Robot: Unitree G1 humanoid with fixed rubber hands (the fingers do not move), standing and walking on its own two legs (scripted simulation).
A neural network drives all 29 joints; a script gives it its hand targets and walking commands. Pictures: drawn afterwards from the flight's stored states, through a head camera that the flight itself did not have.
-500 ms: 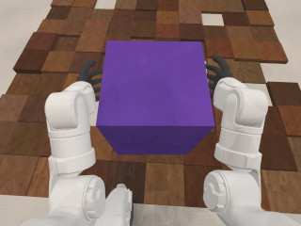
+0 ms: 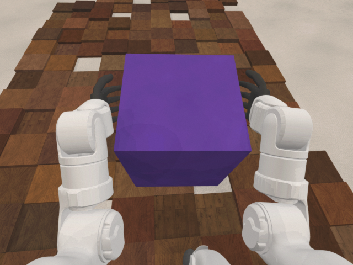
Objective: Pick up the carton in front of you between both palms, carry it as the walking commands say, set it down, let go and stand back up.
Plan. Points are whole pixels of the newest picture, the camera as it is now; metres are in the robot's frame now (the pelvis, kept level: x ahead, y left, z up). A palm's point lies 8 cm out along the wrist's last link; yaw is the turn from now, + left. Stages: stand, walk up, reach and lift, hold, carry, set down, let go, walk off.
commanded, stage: carry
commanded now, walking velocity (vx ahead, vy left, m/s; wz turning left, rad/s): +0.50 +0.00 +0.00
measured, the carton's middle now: (178, 129) +0.39 -0.03 +0.09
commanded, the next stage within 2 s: none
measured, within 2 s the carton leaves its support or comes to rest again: neither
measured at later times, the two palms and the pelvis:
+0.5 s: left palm (83, 44) +0.64 +0.21 +0.15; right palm (195, 37) +0.65 -0.09 +0.16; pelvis +0.31 +0.04 +0.01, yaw +2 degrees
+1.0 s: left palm (110, 23) +0.89 +0.18 +0.08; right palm (191, 21) +0.91 -0.12 +0.08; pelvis +0.63 +0.02 +0.00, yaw +3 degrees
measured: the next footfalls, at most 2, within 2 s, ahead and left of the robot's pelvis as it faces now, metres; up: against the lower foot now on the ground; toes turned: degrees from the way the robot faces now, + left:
left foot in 0.42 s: +0.41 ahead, +0.11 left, +0.01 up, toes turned +8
right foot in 0.92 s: +0.75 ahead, -0.06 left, +0.01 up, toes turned -9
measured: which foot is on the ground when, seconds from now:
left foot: down 0.00-0.02, up 0.04-0.40, down 0.42-0.94, up 0.96-1.00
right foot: down 0.00-0.44, up 0.46-0.90, down 0.92-1.00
